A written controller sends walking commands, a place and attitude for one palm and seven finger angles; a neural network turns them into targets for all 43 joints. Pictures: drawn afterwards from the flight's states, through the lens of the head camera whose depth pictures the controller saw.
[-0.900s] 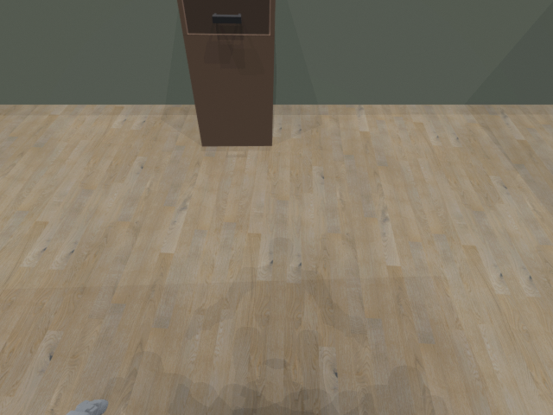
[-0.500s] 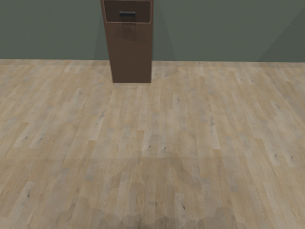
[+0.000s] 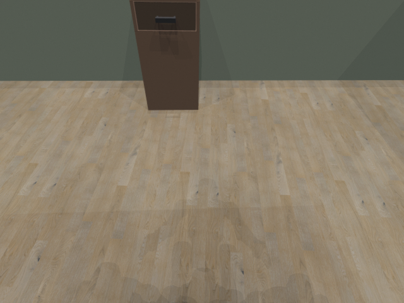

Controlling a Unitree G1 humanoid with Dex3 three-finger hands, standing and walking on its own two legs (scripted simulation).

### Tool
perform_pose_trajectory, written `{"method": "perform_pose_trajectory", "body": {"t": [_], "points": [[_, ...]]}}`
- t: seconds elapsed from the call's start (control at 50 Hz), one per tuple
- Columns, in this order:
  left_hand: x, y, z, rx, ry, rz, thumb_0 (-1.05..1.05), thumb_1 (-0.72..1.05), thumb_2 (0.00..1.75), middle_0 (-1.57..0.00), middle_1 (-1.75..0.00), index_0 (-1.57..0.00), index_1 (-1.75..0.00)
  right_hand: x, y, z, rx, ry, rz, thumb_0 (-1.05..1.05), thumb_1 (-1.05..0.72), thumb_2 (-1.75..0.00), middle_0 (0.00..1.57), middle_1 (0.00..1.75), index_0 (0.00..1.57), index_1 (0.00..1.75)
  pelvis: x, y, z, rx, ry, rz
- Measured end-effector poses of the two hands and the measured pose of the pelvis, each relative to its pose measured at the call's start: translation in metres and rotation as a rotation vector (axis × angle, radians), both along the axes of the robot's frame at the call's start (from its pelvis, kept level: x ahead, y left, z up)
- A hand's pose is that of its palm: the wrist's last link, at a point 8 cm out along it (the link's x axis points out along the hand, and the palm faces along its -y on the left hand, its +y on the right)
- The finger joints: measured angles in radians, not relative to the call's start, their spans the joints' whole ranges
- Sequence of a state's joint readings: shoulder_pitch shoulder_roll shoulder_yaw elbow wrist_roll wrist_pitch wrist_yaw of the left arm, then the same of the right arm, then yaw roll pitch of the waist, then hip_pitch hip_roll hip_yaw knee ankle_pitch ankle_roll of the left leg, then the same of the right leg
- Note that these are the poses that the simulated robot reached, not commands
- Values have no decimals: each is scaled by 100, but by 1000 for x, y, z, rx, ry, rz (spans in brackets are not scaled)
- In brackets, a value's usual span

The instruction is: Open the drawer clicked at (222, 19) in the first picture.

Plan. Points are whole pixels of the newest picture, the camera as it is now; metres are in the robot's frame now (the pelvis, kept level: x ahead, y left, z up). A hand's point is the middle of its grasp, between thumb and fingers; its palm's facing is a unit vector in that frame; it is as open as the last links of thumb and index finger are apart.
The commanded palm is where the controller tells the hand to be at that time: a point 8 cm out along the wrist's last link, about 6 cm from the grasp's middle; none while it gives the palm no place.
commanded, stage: look at it before walking up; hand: left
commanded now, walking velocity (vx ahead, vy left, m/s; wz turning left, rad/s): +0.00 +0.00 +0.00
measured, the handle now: (165, 18) +1.63 +0.31 -0.06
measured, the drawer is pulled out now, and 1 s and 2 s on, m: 0.00 0.00 0.00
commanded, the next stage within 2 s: walk to a spot facing it in 0.54 s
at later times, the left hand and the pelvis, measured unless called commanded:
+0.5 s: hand out of the picture +0.07 +0.24 -0.16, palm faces -0.03 -0.94 -0.33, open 7.4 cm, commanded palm none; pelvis +0.00 +0.00 +0.00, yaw +0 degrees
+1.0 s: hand out of the picture +0.03 +0.21 -0.20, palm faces +0.01 -0.99 -0.16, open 7.4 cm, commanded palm none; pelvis +0.07 +0.03 -0.02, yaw +0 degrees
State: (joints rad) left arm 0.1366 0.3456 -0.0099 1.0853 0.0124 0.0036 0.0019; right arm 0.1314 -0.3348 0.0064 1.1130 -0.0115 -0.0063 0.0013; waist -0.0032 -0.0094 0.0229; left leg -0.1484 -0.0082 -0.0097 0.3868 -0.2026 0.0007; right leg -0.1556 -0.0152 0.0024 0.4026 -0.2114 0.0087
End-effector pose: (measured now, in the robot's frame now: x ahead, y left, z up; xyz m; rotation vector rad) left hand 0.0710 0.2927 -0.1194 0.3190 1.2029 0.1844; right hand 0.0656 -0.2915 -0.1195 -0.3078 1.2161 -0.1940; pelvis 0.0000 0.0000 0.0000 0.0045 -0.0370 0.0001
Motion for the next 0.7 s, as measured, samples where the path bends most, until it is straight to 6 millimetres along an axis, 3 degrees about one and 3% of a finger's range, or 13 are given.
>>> {"method": "perform_pose_trajectory", "body": {"t": [0.7], "points": [[-3,-3,-4,-8,27,9,1,91,90,-20,-30,-20,-30,13,1,3,-4,2,12,1,-91,-90,20,30,20,30,6,-1,1,-3,11,1]]}}
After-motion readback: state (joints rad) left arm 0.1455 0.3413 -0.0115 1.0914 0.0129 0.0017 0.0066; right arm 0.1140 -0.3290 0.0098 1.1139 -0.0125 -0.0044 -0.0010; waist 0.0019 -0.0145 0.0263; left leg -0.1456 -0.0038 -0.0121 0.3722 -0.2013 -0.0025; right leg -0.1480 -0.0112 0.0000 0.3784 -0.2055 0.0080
